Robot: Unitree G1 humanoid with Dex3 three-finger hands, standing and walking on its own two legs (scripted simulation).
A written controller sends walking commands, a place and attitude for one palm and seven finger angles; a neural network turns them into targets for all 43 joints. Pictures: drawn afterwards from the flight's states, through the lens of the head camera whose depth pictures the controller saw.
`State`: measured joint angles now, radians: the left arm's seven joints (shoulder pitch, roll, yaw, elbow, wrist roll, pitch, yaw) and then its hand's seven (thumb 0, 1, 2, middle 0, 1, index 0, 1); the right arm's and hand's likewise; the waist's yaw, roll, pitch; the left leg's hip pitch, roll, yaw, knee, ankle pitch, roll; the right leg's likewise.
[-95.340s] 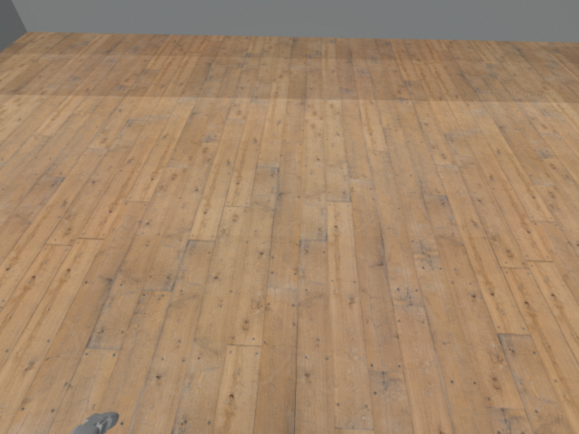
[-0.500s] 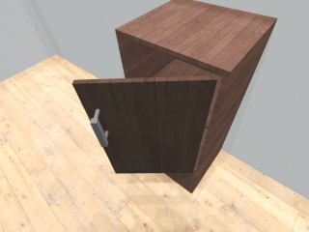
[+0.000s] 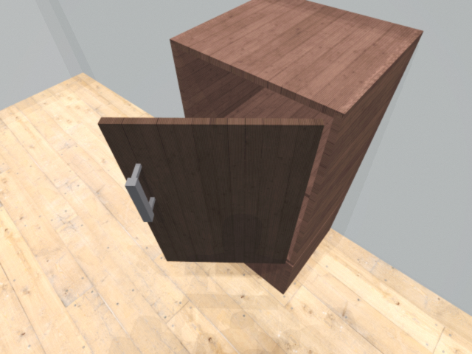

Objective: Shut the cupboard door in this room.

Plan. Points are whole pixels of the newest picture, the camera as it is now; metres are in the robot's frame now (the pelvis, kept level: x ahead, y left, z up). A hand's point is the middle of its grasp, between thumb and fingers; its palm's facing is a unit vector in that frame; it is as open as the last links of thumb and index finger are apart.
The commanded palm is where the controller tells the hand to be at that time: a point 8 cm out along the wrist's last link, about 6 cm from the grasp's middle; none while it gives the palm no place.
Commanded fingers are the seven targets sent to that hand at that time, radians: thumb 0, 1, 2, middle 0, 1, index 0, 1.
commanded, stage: come to a stop and stand still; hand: left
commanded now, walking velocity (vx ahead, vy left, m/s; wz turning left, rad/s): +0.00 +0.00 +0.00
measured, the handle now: (143, 193) +0.42 +0.23 -0.02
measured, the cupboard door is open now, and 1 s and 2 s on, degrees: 39 39 39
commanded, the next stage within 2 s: look again from close up in 0.02 s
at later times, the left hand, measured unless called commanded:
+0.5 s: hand out of the picture +0.00 +0.18 -0.17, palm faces +0.02 -0.98 -0.21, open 7.3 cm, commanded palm none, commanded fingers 0.00 0.90 0.90 -0.20 -0.30 -0.20 -0.30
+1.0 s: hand (142, 313) +0.18 +0.16 +0.00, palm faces +0.05 -1.00 +0.05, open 6.7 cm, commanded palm +0.09 +0.23 -0.06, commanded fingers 0.00 0.90 0.90 -0.47 -0.60 -0.47 -0.60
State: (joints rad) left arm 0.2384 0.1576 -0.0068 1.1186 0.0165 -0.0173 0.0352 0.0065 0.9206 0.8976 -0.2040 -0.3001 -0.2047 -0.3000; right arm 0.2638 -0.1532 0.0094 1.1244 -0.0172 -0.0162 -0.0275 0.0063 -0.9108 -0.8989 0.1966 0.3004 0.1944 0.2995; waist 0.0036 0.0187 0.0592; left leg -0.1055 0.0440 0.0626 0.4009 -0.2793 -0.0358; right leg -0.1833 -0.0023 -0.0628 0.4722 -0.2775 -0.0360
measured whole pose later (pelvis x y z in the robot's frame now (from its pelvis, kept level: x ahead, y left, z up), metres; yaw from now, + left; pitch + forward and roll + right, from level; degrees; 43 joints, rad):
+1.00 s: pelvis -0.05 +0.01 -0.04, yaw +1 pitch +7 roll +2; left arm 0.31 0.11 0.06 0.19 -0.21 -0.52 -0.15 0.01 0.92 0.90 -0.31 -0.42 -0.31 -0.42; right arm 0.20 -0.25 -0.07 0.67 0.00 -0.32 0.00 0.02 -0.91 -0.90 0.20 0.30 0.19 0.30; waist -0.03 -0.04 -0.10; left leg -0.55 0.02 0.06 0.84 -0.41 -0.01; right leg -0.61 -0.06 -0.05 0.88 -0.39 -0.02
